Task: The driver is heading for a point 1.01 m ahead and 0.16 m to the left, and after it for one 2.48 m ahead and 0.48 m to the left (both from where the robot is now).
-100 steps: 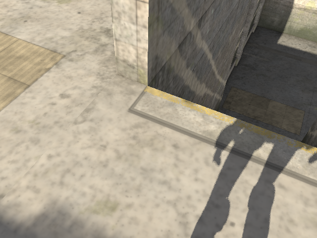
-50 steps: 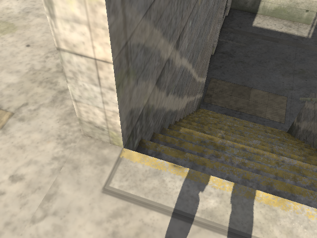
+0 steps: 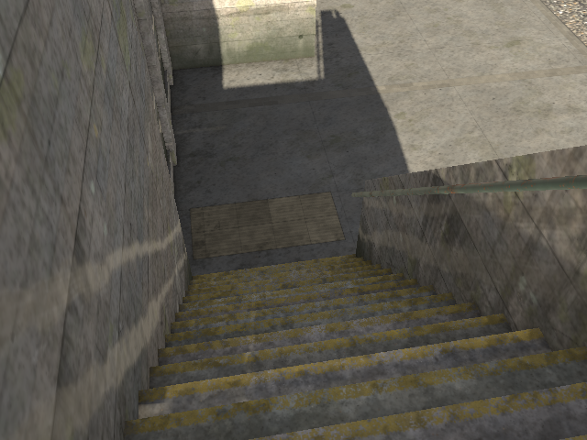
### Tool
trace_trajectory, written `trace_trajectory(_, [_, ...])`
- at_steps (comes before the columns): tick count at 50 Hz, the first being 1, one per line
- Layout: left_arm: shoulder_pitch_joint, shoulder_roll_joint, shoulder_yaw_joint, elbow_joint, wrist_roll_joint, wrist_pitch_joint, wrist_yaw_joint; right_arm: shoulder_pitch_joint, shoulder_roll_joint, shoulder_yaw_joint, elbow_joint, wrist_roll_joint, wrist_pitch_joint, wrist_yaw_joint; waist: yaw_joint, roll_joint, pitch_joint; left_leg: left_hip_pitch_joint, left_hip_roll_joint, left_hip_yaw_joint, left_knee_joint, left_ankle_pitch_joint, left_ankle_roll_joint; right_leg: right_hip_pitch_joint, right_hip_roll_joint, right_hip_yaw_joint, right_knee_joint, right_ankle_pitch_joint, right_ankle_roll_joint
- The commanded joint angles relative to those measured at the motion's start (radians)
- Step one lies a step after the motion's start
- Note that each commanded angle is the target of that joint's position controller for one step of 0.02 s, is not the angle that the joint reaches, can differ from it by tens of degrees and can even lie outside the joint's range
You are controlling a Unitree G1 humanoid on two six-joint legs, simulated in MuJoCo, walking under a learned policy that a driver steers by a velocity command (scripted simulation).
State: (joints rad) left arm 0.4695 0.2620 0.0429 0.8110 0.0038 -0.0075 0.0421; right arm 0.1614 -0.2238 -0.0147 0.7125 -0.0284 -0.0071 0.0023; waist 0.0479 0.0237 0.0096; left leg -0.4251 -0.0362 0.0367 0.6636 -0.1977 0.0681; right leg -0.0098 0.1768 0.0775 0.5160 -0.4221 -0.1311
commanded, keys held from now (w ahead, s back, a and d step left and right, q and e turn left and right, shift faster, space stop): w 1.00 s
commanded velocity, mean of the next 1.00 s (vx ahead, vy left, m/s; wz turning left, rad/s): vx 0.50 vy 0.00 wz -0.03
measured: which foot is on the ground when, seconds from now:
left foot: down 0.00-0.60, up 0.62-1.00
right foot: down 0.00-0.00, up 0.02-0.54, down 0.56-1.00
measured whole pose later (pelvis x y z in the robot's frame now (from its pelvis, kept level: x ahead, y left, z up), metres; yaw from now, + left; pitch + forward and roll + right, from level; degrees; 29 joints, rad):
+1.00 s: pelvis +0.20 -0.04 -0.03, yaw +2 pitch +1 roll +0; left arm 0.33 0.29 0.02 0.79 0.02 -0.05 0.01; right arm 0.17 -0.28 -0.06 0.75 -0.02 0.09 -0.04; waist 0.04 0.01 -0.06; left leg -0.52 -0.08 -0.05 1.26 -0.31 -0.01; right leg -0.38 -0.03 -0.04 0.89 -0.53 -0.01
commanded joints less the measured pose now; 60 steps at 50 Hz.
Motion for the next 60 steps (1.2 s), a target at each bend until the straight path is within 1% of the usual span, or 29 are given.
trace_trajectory(1, [-0.055,0.038,0.008,-0.096,0.0,-0.019,0.004,0.425,-0.199,-0.057,0.038,0.007,-0.023,-0.016,-0.177,0.169,-0.168,0.528,0.301,-0.405,-0.188,0.243,0.143,-0.36,-0.069,-0.008,0.763,0.087,0.034])
trace_trajectory(2, [0.099,0.063,0.025,-0.084,0.007,-0.02,-0.006,0.385,-0.206,-0.051,0.044,0.027,-0.018,0.0,-0.068,0.191,-0.171,0.566,0.391,-0.715,-0.202,0.377,0.278,-0.588,0.037,0.114,0.903,-0.168,0.043])
trace_trajectory(3, [0.033,0.126,0.036,-0.073,0.018,-0.016,-0.002,0.279,-0.17,-0.053,0.02,0.043,-0.013,0.003,-0.067,0.118,-0.054,0.421,0.392,-0.671,-0.273,0.218,0.306,-0.676,-0.016,0.131,0.938,-0.074,0.057])
trace_trajectory(4, [-0.06,0.155,0.047,-0.081,0.012,-0.009,0.0,0.214,-0.119,-0.037,-0.001,0.031,-0.02,0.004,-0.06,0.04,0.008,0.316,0.362,-0.567,-0.3,0.178,0.299,-0.672,-0.051,0.119,0.936,-0.011,0.064])
trace_trajectory(7, [-0.088,0.092,0.042,-0.074,0.017,0.033,-0.011,0.185,-0.112,-0.024,-0.003,0.019,-0.056,0.006,0.005,0.03,0.043,0.131,0.257,-0.36,-0.314,0.349,0.194,-0.569,-0.103,0.124,0.779,0.075,0.093])
trace_trajectory(12, [-0.142,0.062,0.041,-0.062,0.016,0.061,-0.014,0.318,-0.157,-0.029,0.037,0.044,-0.058,-0.006,-0.018,0.03,-0.007,0.247,0.225,-0.252,-0.3,0.636,0.156,-0.646,-0.113,0.099,0.649,0.189,0.116])
trace_trajectory(17, [-0.242,0.031,0.022,-0.079,0.03,0.079,-0.013,0.338,-0.146,-0.027,0.053,0.039,-0.037,-0.008,-0.042,0.055,-0.012,0.262,0.21,-0.195,-0.248,0.674,0.12,-0.663,-0.158,0.027,0.575,0.296,0.125])
trace_trajectory(19, [-0.199,0.078,0.043,-0.044,0.023,0.078,-0.008,0.345,-0.176,-0.036,0.051,0.011,-0.042,-0.006,-0.047,0.075,-0.063,0.3,0.225,-0.213,-0.16,0.613,0.161,-0.67,-0.142,-0.004,0.683,0.355,0.095])
trace_trajectory(23, [-0.287,0.052,0.026,-0.064,0.037,0.065,-0.02,0.349,-0.16,-0.039,0.065,0.026,-0.022,-0.012,-0.061,0.083,0.027,0.299,0.263,-0.259,-0.124,0.569,0.181,-0.73,-0.211,-0.019,0.596,0.286,0.094])
trace_trajectory(27, [-0.208,0.057,0.02,-0.026,0.036,0.033,-0.027,0.264,-0.198,-0.056,0.051,0.022,0.002,-0.018,-0.03,0.102,-0.02,0.164,0.245,-0.184,-0.02,0.748,0.146,-0.415,-0.192,-0.105,0.436,0.154,0.074])
trace_trajectory(29, [0.071,0.077,0.033,0.06,0.043,0.018,-0.032,0.142,-0.199,-0.058,0.038,0.042,0.009,-0.024,0.12,0.082,-0.073,0.004,0.174,-0.116,0.28,0.856,0.09,-0.063,-0.15,-0.124,0.272,0.15,0.029])
trace_trajectory(30, [0.195,0.158,0.055,0.093,0.031,0.001,-0.037,0.085,-0.179,-0.067,0.013,0.052,0.014,-0.032,0.187,-0.174,-0.053,-0.166,-0.014,-0.046,0.753,0.299,0.017,0.023,-0.265,0.054,0.106,0.623,-0.06])
trace_trajectory(31, [0.073,0.141,0.028,0.06,-0.008,-0.015,-0.055,0.165,-0.09,-0.048,-0.005,0.033,0.02,-0.053,0.041,-0.236,-0.008,-0.309,-0.132,-0.175,0.844,-0.298,0.013,-0.077,-0.427,0.346,0.064,1.044,-0.106])
trace_trajectory(32, [0.003,0.183,0.038,0.043,-0.034,-0.027,-0.065,0.213,-0.101,-0.05,0.0,0.019,0.036,-0.065,-0.019,-0.195,-0.001,-0.311,-0.094,-0.216,0.824,-0.317,-0.016,-0.183,-0.508,0.368,-0.019,0.87,-0.162])
trace_trajectory(33, [-0.084,0.184,0.038,0.024,-0.033,-0.03,-0.061,0.16,-0.135,-0.056,-0.008,0.02,0.048,-0.066,-0.035,-0.191,0.026,-0.289,-0.063,-0.211,0.78,-0.294,-0.044,-0.305,-0.516,0.397,-0.078,0.623,-0.189])
trace_trajectory(34, [-0.171,0.134,0.017,0.003,-0.018,-0.033,-0.056,0.114,-0.153,-0.063,-0.012,0.029,0.053,-0.064,-0.062,-0.147,0.091,-0.274,-0.039,-0.217,0.723,-0.239,-0.062,-0.41,-0.486,0.329,-0.065,0.578,-0.173])
trace_trajectory(36, [-0.225,0.142,0.008,-0.027,0.023,-0.056,-0.052,0.136,-0.133,-0.068,0.025,0.024,0.078,-0.054,-0.08,-0.159,-0.003,-0.136,-0.044,-0.159,0.757,-0.027,-0.061,-0.482,-0.443,0.239,-0.009,0.497,-0.142])
trace_trajectory(39, [-0.154,0.163,0.005,-0.014,0.006,-0.069,-0.042,0.073,-0.128,-0.072,0.012,0.014,0.091,-0.048,-0.07,-0.097,-0.017,-0.167,-0.063,-0.146,0.758,0.013,-0.054,-0.449,-0.427,0.216,0.013,0.491,-0.124])
trace_trajectory(47, [-0.114,0.185,0.014,-0.056,0.014,-0.05,-0.027,-0.024,-0.131,-0.066,-0.022,0.004,0.09,-0.048,-0.021,-0.151,-0.054,-0.206,-0.043,-0.101,0.645,-0.097,-0.074,-0.275,-0.434,0.176,0.147,0.627,-0.11])
trace_trajectory(51, [-0.235,0.178,0.016,-0.097,0.017,-0.039,-0.022,0.064,-0.122,-0.053,-0.026,0.0,0.083,-0.045,-0.081,-0.176,-0.091,-0.003,0.001,-0.057,0.464,-0.203,-0.073,-0.357,-0.418,0.137,0.256,0.715,-0.063])
trace_trajectory(52, [-0.239,0.178,0.015,-0.098,0.017,-0.02,-0.02,0.055,-0.098,-0.035,-0.061,0.007,0.074,-0.033,-0.1,-0.146,-0.059,0.092,-0.027,0.018,0.144,-0.442,-0.086,-0.387,-0.341,0.024,0.262,0.767,-0.017])
trace_trajectory(53, [-0.286,0.211,0.04,-0.091,0.016,-0.001,-0.012,0.28,-0.091,-0.034,0.002,0.003,0.052,-0.025,-0.223,-0.057,-0.072,0.302,-0.041,0.035,0.007,-0.251,-0.08,-0.459,-0.244,-0.064,0.555,0.787,0.008])
trace_trajectory(54, [-0.345,0.13,0.031,-0.122,0.023,0.013,0.0,0.436,-0.147,-0.042,0.074,0.006,0.034,-0.019,-0.272,0.217,0.01,0.44,0.097,-0.238,0.066,0.534,-0.023,-0.796,-0.08,-0.021,0.946,0.122,0.041])
trace_trajectory(55, [-0.234,0.083,0.021,-0.126,0.039,0.017,0.014,0.403,-0.187,-0.036,0.08,0.038,0.027,-0.013,-0.137,0.224,0.052,0.384,0.196,-0.394,0.111,1.099,-0.065,-0.941,-0.017,0.162,0.952,-0.09,0.031])
trace_trajectory(56, [-0.166,0.113,0.021,-0.129,0.02,0.014,0.02,0.324,-0.27,-0.068,0.04,0.051,0.017,-0.012,-0.083,0.197,-0.101,0.318,0.321,-0.603,-0.063,0.813,0.055,-0.892,-0.036,0.205,0.859,-0.089,0.058])
trace_trajectory(57, [-0.225,0.117,0.016,-0.151,-0.007,0.019,0.027,0.159,-0.328,-0.081,0.006,0.03,-0.004,-0.016,-0.034,0.309,-0.054,0.121,0.408,-0.704,-0.215,0.278,0.139,-0.852,-0.091,0.178,0.822,-0.051,0.093])
trace_trajectory(58, [-0.412,0.169,0.032,-0.186,-0.01,0.021,0.027,0.01,-0.244,-0.052,-0.008,0.017,-0.021,-0.011,-0.026,0.2,0.152,0.02,0.383,-0.638,-0.186,0.104,0.129,-0.95,-0.102,0.164,0.842,0.057,0.116])
trace_trajectory(59, [-0.433,0.173,0.041,-0.172,-0.003,0.036,0.028,-0.02,-0.168,-0.024,-0.028,0.008,-0.039,-0.008,-0.027,0.101,0.204,-0.036,0.329,-0.46,-0.086,0.164,0.109,-0.93,-0.096,0.121,0.83,0.148,0.126])
trace_trajectory(60, [-0.395,0.162,0.045,-0.135,0.008,0.053,0.022,0.043,-0.14,-0.014,-0.028,0.003,-0.046,-0.009,-0.034,0.004,0.144,-0.037,0.288,-0.365,-0.042,0.17,0.099,-0.843,-0.092,0.089,0.8,0.22,0.119])
Velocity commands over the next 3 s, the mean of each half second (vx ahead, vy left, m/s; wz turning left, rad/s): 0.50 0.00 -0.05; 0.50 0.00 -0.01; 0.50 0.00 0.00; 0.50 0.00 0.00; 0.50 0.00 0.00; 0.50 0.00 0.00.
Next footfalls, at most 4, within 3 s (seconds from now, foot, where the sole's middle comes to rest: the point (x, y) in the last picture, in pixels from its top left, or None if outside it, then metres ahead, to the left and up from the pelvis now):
0.56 right None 0.21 -0.15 -0.76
1.04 left None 0.18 0.07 -0.76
1.50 right None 0.40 -0.08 -0.99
2.04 left None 0.57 0.20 -1.22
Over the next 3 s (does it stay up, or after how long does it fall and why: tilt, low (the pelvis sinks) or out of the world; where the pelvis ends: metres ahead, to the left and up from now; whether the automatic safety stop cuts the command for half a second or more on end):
stays up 0.92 0.23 -0.83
